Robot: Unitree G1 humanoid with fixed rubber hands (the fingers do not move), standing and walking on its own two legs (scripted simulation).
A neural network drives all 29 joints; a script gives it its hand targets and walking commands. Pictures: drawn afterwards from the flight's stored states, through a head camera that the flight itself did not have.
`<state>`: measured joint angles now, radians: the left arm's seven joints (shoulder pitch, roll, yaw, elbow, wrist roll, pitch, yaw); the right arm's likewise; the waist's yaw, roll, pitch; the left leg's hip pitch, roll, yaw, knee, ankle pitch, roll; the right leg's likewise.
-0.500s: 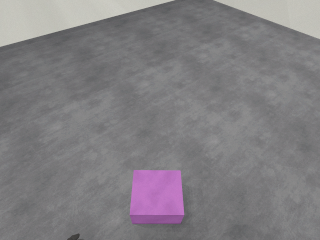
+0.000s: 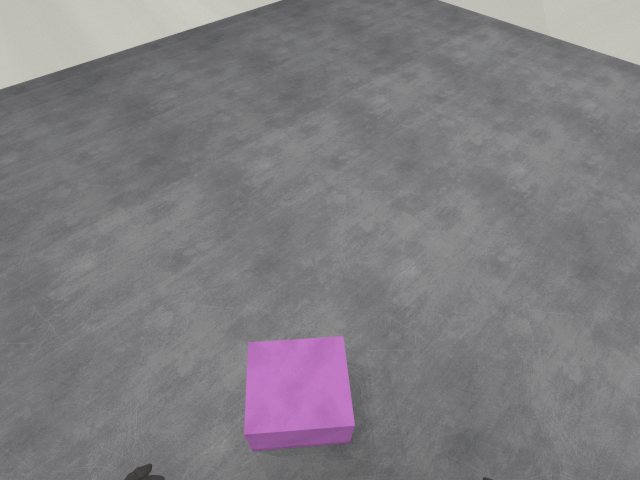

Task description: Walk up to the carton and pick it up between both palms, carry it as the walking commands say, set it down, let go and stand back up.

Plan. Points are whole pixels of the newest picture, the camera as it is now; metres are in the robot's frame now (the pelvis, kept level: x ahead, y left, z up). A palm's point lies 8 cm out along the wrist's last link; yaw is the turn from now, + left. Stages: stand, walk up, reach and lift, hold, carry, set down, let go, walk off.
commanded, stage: walk up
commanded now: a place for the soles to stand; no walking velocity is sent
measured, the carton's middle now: (298, 392) +0.45 +0.04 -0.67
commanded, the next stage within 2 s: reach and lift in 1.32 s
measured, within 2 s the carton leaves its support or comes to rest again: neither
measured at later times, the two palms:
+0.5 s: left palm out of the picture +0.12 +0.24 -0.10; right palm out of the picture +0.07 -0.25 -0.11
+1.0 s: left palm out of the picture +0.13 +0.24 -0.10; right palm out of the picture +0.06 -0.26 -0.12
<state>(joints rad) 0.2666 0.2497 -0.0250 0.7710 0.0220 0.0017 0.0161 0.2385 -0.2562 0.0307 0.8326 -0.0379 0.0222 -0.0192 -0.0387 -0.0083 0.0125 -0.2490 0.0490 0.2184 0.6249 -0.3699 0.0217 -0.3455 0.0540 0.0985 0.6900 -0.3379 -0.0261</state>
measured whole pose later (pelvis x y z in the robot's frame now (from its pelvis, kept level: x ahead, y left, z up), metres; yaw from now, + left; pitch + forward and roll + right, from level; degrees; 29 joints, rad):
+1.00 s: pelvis +0.00 +0.00 +0.00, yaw -4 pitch +0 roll +2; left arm 0.26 0.25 -0.03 0.72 0.03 0.01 0.01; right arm 0.26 -0.27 0.02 0.79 -0.03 0.03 -0.01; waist -0.04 0.00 0.01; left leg -0.23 0.01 0.18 0.60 -0.37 0.03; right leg -0.34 0.09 0.16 0.67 -0.32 -0.02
